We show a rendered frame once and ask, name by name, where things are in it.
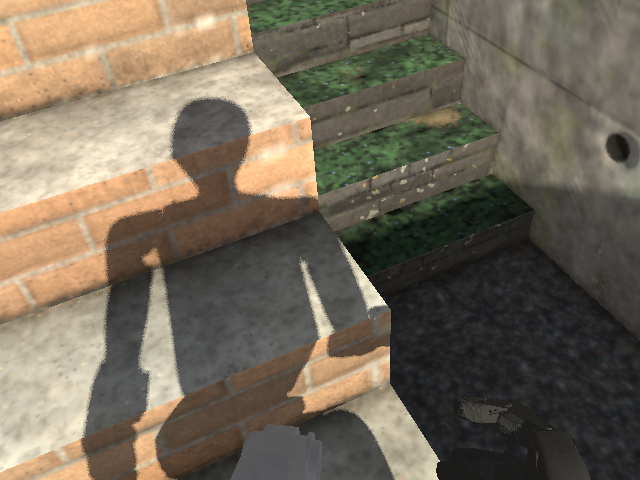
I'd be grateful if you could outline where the robot left thigh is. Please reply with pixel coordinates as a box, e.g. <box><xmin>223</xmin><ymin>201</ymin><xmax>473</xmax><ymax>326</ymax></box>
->
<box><xmin>230</xmin><ymin>424</ymin><xmax>323</xmax><ymax>480</ymax></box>

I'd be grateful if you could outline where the left robot shin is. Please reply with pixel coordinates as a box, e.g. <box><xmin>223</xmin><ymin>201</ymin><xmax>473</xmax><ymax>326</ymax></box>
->
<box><xmin>241</xmin><ymin>431</ymin><xmax>259</xmax><ymax>454</ymax></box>

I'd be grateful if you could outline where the robot right hand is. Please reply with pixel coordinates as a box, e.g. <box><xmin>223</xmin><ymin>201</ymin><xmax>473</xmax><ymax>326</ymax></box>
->
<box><xmin>436</xmin><ymin>396</ymin><xmax>591</xmax><ymax>480</ymax></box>

